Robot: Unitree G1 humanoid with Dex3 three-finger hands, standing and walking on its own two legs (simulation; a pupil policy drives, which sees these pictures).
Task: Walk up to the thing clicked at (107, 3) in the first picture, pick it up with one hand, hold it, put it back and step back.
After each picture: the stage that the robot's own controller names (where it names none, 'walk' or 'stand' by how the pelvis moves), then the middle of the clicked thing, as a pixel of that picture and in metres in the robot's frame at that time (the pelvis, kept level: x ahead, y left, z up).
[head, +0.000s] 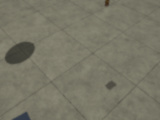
stand; (107, 2) +2.34 -0.47 -0.72
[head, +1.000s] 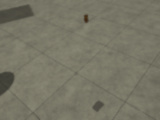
walk; (86, 18) +2.23 -0.02 -0.69
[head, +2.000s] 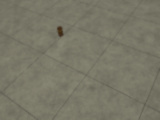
walk; (60, 31) +1.55 +0.33 -0.71
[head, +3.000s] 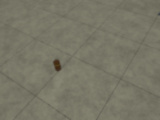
walk; (57, 65) +1.04 +0.29 -0.72
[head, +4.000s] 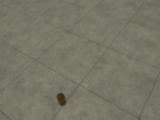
walk; (61, 99) +0.65 +0.23 -0.72
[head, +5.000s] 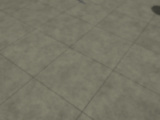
walk; out of the picture +0.43 +0.11 -0.70
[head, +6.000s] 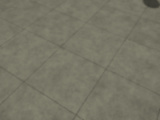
stand; out of the picture +0.36 +0.15 -0.72
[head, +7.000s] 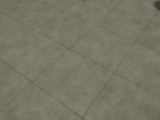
stand; out of the picture +0.35 +0.12 -0.72
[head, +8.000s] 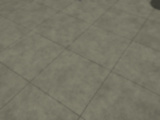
stand; out of the picture +0.36 +0.14 -0.72
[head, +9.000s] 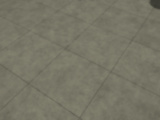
stand; out of the picture +0.34 +0.15 -0.73
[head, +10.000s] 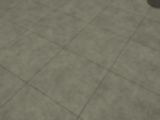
go down; out of the picture +0.35 +0.15 -0.72
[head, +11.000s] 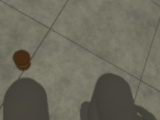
go down; (22, 60) +0.43 +0.18 -0.30
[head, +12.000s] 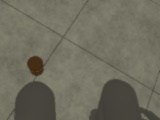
approach; (36, 66) +0.43 +0.17 -0.31
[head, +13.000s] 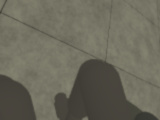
close in; out of the picture +0.43 +0.21 -0.23
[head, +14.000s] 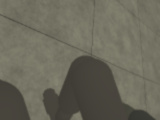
close; out of the picture +0.42 +0.23 -0.23
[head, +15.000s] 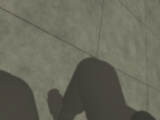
lift; out of the picture +0.39 +0.21 -0.23
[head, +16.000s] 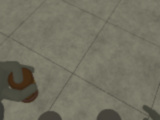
lift; (24, 86) +0.32 +0.18 -0.02
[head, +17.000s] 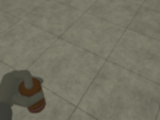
hold; (33, 96) +0.31 +0.16 +0.00
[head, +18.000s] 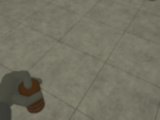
hold; (32, 96) +0.31 +0.17 -0.01
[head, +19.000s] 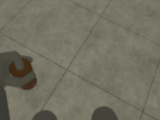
crouch; (24, 75) +0.38 +0.18 -0.08
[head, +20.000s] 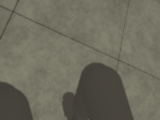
lower; out of the picture +0.44 +0.23 -0.20
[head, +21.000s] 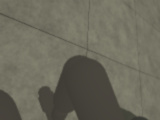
lower; out of the picture +0.45 +0.26 -0.24
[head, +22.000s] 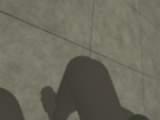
lower; out of the picture +0.45 +0.25 -0.24
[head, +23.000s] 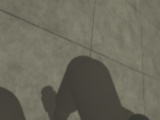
lower; out of the picture +0.45 +0.25 -0.24
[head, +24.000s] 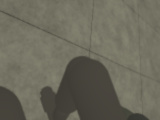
lower; out of the picture +0.44 +0.25 -0.24
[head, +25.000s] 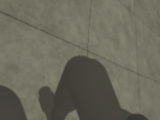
open; out of the picture +0.43 +0.22 -0.24
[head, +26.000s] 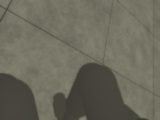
stand; out of the picture +0.43 +0.21 -0.25
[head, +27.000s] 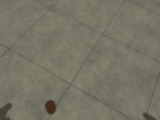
stand; (50, 107) +0.39 +0.14 -0.58
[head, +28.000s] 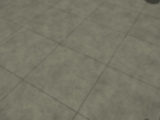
stand; out of the picture +0.37 +0.14 -0.67
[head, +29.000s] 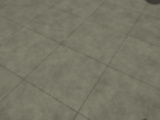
stand; out of the picture +0.37 +0.13 -0.67
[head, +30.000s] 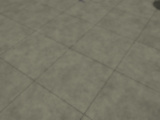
stand; out of the picture +0.39 +0.13 -0.72
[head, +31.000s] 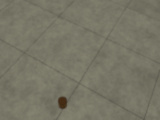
walk; (62, 102) +0.45 +0.09 -0.70
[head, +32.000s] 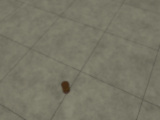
walk; (65, 87) +0.63 +0.15 -0.70
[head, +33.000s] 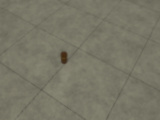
walk; (64, 57) +0.97 +0.14 -0.70
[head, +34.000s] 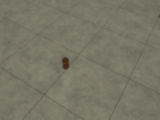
stand; (65, 63) +1.01 +0.13 -0.71
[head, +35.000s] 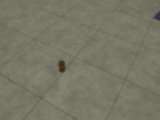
stand; (62, 66) +1.02 +0.16 -0.72
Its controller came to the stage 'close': yes
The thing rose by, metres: 0.71
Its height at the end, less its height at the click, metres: +0.00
